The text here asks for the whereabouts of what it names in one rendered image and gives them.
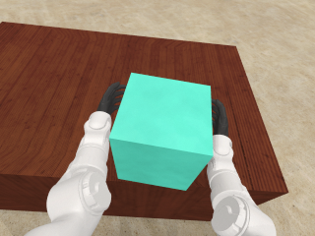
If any carton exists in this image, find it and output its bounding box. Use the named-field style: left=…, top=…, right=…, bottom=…
left=109, top=73, right=214, bottom=191

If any pedestal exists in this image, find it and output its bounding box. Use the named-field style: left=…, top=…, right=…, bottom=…
left=0, top=22, right=289, bottom=221

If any robot left hand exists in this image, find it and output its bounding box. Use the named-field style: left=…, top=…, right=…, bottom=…
left=96, top=82, right=127, bottom=116

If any robot right hand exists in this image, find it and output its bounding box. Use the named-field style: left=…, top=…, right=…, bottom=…
left=211, top=99, right=228, bottom=137

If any right robot upper arm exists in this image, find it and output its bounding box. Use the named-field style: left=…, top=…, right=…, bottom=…
left=211, top=196, right=277, bottom=236

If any right robot forearm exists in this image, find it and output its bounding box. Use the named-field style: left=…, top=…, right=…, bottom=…
left=207, top=135, right=260, bottom=210

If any left robot upper arm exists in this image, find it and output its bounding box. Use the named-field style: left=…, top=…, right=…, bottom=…
left=24, top=171, right=111, bottom=236

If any left robot forearm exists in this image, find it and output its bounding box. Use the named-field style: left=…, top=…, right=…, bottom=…
left=46, top=111, right=112, bottom=208

